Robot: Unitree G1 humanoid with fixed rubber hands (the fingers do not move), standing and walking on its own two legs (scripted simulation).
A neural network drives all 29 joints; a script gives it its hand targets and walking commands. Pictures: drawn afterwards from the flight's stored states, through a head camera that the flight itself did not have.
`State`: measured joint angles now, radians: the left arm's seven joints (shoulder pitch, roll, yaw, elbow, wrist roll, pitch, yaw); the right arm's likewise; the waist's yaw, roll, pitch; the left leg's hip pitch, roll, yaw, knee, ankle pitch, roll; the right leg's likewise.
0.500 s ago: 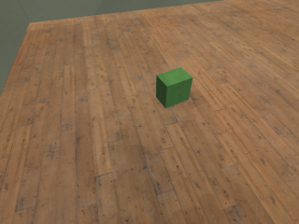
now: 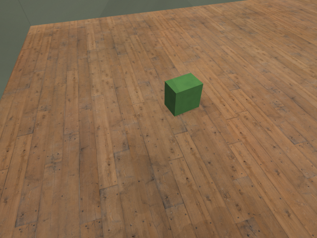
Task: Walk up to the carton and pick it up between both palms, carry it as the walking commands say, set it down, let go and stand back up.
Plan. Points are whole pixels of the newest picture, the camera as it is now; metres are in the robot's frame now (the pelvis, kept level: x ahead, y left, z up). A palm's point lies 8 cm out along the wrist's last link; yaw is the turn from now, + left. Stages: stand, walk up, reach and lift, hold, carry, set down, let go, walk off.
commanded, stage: stand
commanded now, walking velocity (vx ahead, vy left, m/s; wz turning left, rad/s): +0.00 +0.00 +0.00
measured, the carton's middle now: (182, 94) +1.40 -0.22 -0.65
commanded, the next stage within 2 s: walk up in 0.56 s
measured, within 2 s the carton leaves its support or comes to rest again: neither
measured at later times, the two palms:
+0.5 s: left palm out of the picture +0.08 +0.30 -0.11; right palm out of the picture +0.08 -0.30 -0.12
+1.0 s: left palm out of the picture +0.12 +0.23 -0.12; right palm out of the picture +0.04 -0.30 -0.15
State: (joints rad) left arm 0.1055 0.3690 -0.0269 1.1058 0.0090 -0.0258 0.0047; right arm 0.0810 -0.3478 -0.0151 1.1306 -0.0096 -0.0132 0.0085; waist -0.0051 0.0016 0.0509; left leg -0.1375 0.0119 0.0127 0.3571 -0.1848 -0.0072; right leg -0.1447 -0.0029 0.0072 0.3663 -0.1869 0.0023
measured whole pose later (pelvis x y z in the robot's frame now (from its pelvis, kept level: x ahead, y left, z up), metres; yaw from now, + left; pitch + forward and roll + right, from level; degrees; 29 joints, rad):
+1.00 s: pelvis +0.04 -0.03 +0.00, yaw -4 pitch -1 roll +0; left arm 0.19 0.27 0.03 1.04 0.03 0.01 -0.07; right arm 0.24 -0.29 -0.04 1.08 -0.03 -0.01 0.01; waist -0.01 0.06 0.04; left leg -0.09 0.10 0.06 0.38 -0.28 -0.05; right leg -0.33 -0.06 -0.07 0.65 -0.35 0.01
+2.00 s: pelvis +0.57 -0.10 -0.02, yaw -6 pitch +0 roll +0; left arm 0.09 0.20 0.03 1.00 0.03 -0.02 -0.06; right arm 0.49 -0.20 -0.04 1.13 -0.03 -0.07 0.00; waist -0.09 0.02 0.06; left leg 0.08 0.12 0.18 0.34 -0.41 -0.08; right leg -0.48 -0.10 -0.12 0.55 -0.11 0.03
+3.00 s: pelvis +0.95 -0.17 -0.01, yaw -6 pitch -1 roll +1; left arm 0.14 0.16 0.02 1.08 0.02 -0.04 0.02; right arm 0.36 -0.19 -0.04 1.14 -0.01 0.01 -0.02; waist -0.04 0.04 0.07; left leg -0.27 0.11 0.06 0.70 -0.43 -0.07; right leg -0.27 -0.06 -0.12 0.49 -0.20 -0.01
